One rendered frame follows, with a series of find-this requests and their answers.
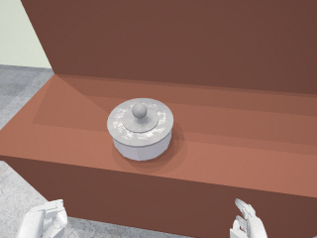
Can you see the pot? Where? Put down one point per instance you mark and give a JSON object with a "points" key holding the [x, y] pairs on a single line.
{"points": [[145, 153]]}

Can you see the right robot hand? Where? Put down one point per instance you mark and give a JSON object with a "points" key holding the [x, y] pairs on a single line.
{"points": [[252, 228]]}

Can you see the knob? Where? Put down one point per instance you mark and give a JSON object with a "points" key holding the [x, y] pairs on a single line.
{"points": [[139, 110]]}

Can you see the left robot hand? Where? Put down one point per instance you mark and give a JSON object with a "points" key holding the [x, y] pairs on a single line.
{"points": [[34, 226]]}

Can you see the lid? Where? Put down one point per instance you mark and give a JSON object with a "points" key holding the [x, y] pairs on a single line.
{"points": [[134, 132]]}

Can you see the table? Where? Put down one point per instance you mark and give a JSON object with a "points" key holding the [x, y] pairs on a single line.
{"points": [[240, 79]]}

